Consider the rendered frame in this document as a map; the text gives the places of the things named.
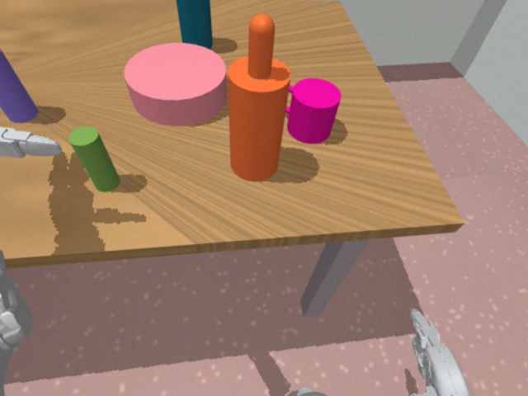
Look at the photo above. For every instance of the right robot hand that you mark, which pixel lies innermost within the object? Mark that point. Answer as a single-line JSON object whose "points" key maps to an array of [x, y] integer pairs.
{"points": [[436, 362]]}

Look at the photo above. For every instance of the table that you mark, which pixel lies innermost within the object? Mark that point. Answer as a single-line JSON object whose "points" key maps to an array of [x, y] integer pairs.
{"points": [[178, 193]]}

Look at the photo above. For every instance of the left robot arm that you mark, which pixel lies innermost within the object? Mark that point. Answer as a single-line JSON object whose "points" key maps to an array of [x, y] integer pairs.
{"points": [[15, 320]]}

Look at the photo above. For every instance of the left robot hand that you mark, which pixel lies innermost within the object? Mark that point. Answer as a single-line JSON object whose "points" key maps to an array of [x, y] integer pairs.
{"points": [[16, 144]]}

